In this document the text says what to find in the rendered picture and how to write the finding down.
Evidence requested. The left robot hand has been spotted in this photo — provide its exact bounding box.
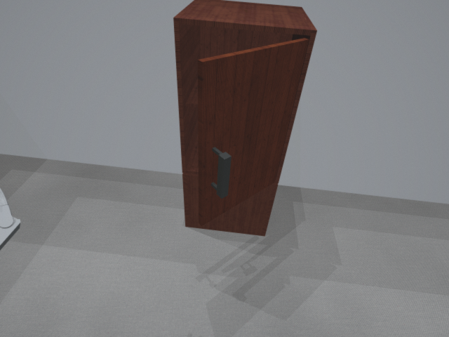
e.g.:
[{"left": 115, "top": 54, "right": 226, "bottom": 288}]
[{"left": 0, "top": 188, "right": 20, "bottom": 250}]

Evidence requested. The handle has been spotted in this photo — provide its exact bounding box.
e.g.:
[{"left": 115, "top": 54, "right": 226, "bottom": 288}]
[{"left": 211, "top": 147, "right": 232, "bottom": 199}]

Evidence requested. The cupboard door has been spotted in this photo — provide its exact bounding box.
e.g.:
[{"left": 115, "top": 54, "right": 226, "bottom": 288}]
[{"left": 198, "top": 38, "right": 309, "bottom": 226}]

